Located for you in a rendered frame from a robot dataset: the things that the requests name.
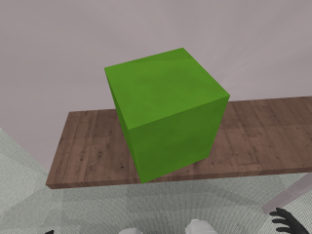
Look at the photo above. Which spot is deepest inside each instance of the table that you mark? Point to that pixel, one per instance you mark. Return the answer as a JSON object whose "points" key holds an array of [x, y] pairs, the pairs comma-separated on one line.
{"points": [[255, 137]]}

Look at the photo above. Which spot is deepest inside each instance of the carton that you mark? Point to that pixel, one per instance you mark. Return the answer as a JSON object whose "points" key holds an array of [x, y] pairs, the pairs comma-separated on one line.
{"points": [[169, 108]]}

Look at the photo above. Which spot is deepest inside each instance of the robot right hand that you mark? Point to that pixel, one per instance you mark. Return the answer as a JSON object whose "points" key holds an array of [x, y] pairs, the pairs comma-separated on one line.
{"points": [[295, 227]]}

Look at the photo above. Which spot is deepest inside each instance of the robot right thigh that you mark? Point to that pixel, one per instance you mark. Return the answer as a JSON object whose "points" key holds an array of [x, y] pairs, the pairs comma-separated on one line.
{"points": [[199, 227]]}

